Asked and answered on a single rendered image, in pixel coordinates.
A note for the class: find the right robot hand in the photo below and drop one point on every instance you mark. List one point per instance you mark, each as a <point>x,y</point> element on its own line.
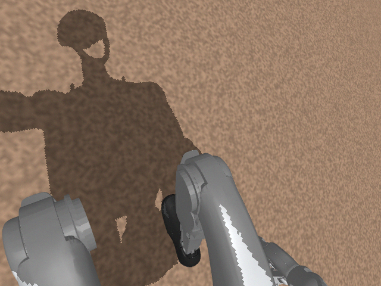
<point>280,262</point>

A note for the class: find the right robot arm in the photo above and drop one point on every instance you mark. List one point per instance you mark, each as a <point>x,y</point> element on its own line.
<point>303,276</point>

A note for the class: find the right robot foot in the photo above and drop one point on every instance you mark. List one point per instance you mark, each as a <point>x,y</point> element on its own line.
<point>172,226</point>

